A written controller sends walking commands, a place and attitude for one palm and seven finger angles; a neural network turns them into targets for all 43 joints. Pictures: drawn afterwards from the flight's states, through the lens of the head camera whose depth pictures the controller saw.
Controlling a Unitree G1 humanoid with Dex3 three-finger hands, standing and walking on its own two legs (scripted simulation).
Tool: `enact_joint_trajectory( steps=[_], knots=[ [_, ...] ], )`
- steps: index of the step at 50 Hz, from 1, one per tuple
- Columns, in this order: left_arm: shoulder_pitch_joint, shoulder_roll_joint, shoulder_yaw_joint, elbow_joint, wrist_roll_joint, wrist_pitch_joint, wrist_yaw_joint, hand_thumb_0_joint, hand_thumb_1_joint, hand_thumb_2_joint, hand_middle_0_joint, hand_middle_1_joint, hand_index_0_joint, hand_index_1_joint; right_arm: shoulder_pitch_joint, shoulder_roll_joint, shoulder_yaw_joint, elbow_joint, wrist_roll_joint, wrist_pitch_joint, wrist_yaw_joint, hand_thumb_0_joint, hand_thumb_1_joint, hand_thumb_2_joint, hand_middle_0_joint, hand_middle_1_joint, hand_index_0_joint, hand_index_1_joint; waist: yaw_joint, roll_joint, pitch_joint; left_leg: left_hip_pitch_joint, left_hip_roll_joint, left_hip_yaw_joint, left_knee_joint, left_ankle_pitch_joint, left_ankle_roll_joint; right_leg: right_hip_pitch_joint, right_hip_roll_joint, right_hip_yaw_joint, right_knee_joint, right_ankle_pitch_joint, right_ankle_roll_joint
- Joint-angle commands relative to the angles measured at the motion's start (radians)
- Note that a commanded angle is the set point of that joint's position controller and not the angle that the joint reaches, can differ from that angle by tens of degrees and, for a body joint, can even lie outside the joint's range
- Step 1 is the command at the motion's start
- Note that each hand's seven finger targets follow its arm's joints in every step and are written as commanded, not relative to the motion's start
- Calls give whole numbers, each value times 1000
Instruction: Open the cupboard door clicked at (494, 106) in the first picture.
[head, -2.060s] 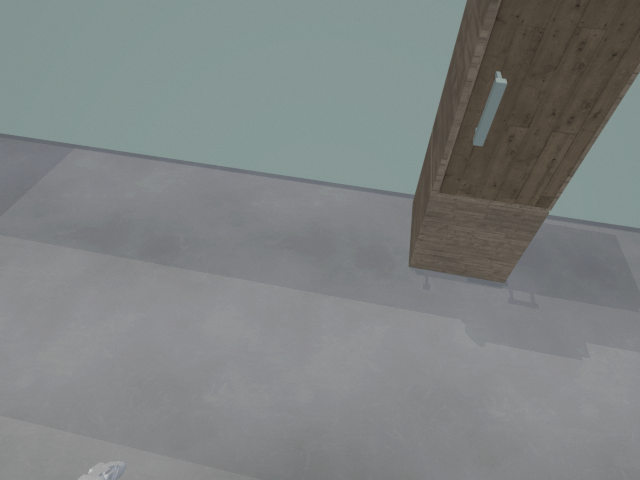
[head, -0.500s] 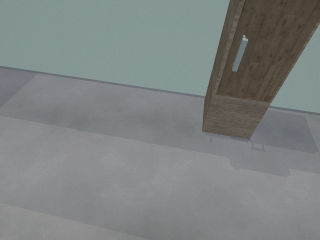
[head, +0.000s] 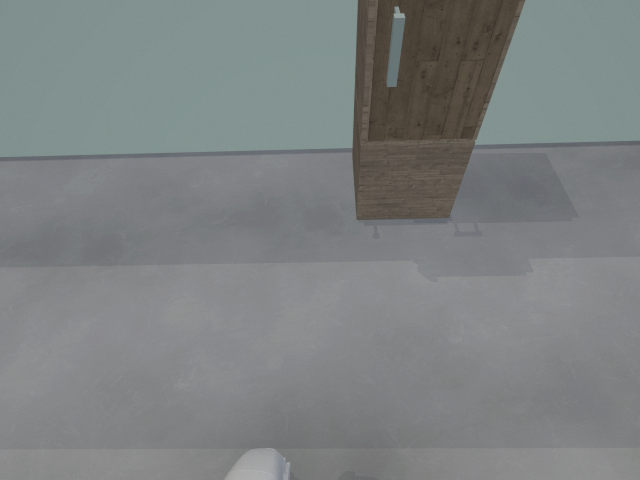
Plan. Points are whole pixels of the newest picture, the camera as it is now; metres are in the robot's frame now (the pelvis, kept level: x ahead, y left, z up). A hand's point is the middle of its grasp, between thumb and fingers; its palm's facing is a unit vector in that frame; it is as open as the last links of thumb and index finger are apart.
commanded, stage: walk to a spot facing it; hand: left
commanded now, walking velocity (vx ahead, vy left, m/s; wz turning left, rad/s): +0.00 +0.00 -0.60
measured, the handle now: (394, 47) +1.08 -0.09 -0.02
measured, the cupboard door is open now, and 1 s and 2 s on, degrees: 0 0 0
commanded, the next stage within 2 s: none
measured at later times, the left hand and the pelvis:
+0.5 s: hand out of the picture +0.12 +0.25 -0.16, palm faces -0.22 -0.94 -0.25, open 7.4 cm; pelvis -0.02 +0.05 +0.01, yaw -18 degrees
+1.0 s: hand (243, 458) +0.16 +0.14 -0.15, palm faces -0.55 -0.81 -0.21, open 7.4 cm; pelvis +0.00 +0.01 +0.01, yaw -36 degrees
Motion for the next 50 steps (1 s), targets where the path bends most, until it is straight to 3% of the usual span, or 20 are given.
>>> enact_joint_trajectory(
  steps=[1, 9, 12, 14, 15, 16, 17, 19, 21, 24, 28, 31, 33, 34, 35, 36, 38, 40, 45, 50],
  knots=[
    [35, 223, 67, -66, -6, -25, 13, 0, 900, 900, -200, -300, -200, -300, -21, -97, -24, -89, -6, -34, -17, 0, -900, -900, 200, 300, 200, 300, -1, -121, -161, -72, 6, -31, -9, 32, -16, 167, -255, 355, -239, 257, -87],
    [38, 241, 83, -67, 5, -10, 14, 0, 900, 900, -200, -300, -200, -300, -41, -84, -18, -123, 6, -48, -27, 0, -900, -900, 200, 300, 200, 300, 19, -156, -177, 28, -26, -27, -282, -40, -2, 169, -241, 452, -226, 288, -116],
    [-17, 248, 85, -82, 6, -2, 13, 0, 900, 900, -200, -300, -200, -300, 27, -83, -17, -122, 14, -55, -31, 0, -900, -900, 200, 300, 200, 300, -13, -179, -189, 145, -44, -25, -454, -14, 15, 104, -218, 472, -205, 297, -87],
    [-70, 236, 81, -100, -2, 4, 11, 0, 900, 900, -200, -300, -200, -300, 139, -100, -18, -98, 15, -68, -39, 0, -900, -900, 200, 300, 200, 300, -70, -147, -222, 368, -28, -24, -679, 115, 34, -24, -153, 424, -136, 214, -17],
    [-69, 188, 72, -118, -10, 7, 3, 0, 900, 900, -200, -300, -200, -300, 147, -164, -28, -100, 7, -77, -44, 0, -900, -900, 200, 300, 200, 300, -75, 23, -207, 498, 119, -181, -796, 65, 86, -211, -45, 322, -16, 38, 39],
    [-63, 147, 66, -137, -9, 5, -11, 0, 900, 900, -200, -300, -200, -300, 108, -244, -42, -128, -4, -71, -40, 0, -900, -900, 200, 300, 200, 300, -59, 278, -148, 482, 363, -398, -875, 113, 163, -364, 58, 120, 238, -276, 95],
    [-71, 179, 80, -148, 4, 4, -13, 0, 900, 900, -200, -300, -200, -300, 59, -248, -37, -162, -4, -64, -34, 0, -900, -900, 200, 300, 200, 300, -46, 213, -108, 306, 450, -423, -872, 117, 232, -323, -9, 75, 446, -291, 123],
    [-51, 190, 97, -105, 12, 15, -27, 0, 900, 900, -200, -300, -200, -300, -30, -163, -14, -173, -14, -72, -37, 0, -900, -900, 200, 300, 200, 300, 4, 133, -45, 196, 293, -204, -832, 238, 197, -277, -33, 57, 646, -178, 139],
    [-44, 159, 83, -101, 6, 21, -37, 0, 900, 900, -200, -300, -200, -300, -18, -147, -12, -172, -15, -77, -36, 0, -900, -900, 200, 300, 200, 300, 0, 133, -53, 261, 225, -72, -782, 379, 182, -295, -52, 19, 657, -139, 149],
    [-112, 138, 69, -124, -1, 22, -41, 0, 900, 900, -200, -300, -200, -300, 79, -156, -22, -144, -15, -78, -34, 0, -900, -900, 200, 300, 200, 300, -44, 138, -62, 372, 240, -31, -736, 537, 200, -304, -81, -23, 540, -157, 156],
    [-177, 121, 59, -148, -2, 20, -45, 0, 900, 900, -200, -300, -200, -300, 128, -190, -39, -120, -18, -71, -25, 0, -900, -900, 200, 300, 200, 300, -76, 157, -56, 360, 282, 21, -712, 572, 199, -176, -102, -86, 304, -179, 143],
    [-153, 124, 59, -144, -4, 9, -44, 0, 900, 900, -200, -300, -200, -300, 118, -216, -51, -112, -19, -67, -18, 0, -900, -900, 200, 300, 200, 300, -68, 187, -81, 355, 296, 59, -637, 604, 168, -72, -81, -119, 149, -164, 119],
    [-78, 150, 64, -120, -2, -7, -40, 0, 900, 900, -200, -300, -200, -300, 118, -216, -52, -108, -15, -63, -13, 0, -900, -900, 200, 300, 200, 300, -26, 138, -129, 313, 262, 128, -481, 573, 101, 90, -62, -141, -56, -5, 99],
    [1, 224, 78, -99, 3, -25, -30, 0, 900, 900, -200, -300, -200, -300, 146, -183, -45, -116, -5, -61, -6, 0, -900, -900, 200, 300, 200, 300, 6, -18, -200, 150, 227, 182, -272, 437, 34, 329, -173, -7, -156, 195, 49],
    [76, 352, 104, -77, 5, -34, -9, 0, 900, 900, -200, -300, -200, -300, 109, -89, -16, -170, -3, -59, 0, 0, -900, -900, 200, 300, 200, 300, 41, -341, -226, -147, 69, 194, -12, -194, -26, 459, -454, 375, -186, 596, -64],
    [125, 344, 107, -69, -14, -24, 6, 0, 900, 900, -200, -300, -200, -300, 38, -118, -16, -194, -2, -48, -19, 0, -900, -900, 200, 300, 200, 300, 79, -296, -250, -149, 74, 29, 66, -243, -12, 382, -475, 389, -195, 601, -141],
    [18, 282, 94, -87, -8, -13, 11, 0, 900, 900, -200, -300, -200, -300, -18, -125, -19, -183, -7, -43, -14, 0, -900, -900, 200, 300, 200, 300, 47, -232, -152, -182, 94, -4, 104, -136, -9, 267, -379, 367, -257, 131, -138],
    [-65, 245, 76, -107, -2, -20, 6, 0, 900, 900, -200, -300, -200, -300, 19, -122, -21, -151, -20, -40, 3, 0, -900, -900, 200, 300, 200, 300, -2, -158, -115, -112, 89, 29, 41, -36, -20, 154, -312, 287, -295, -65, -100],
    [-22, 255, 73, -76, 0, -45, -7, 0, 900, 900, -200, -300, -200, -300, 20, -110, -23, -144, -20, -54, 19, 0, -900, -900, 200, 300, 200, 300, -2, -162, -80, -81, 57, 51, -118, 31, -26, 104, -270, 313, -352, -233, -101],
    [-19, 266, 78, -70, 3, -49, -11, 0, 900, 900, -200, -300, -200, -300, 25, -93, -20, -167, -10, -80, 18, 0, -900, -900, 200, 300, 200, 300, -8, -170, -76, 43, 13, 52, -331, 5, -9, 64, -262, 359, -329, -207, -110]
  ],
)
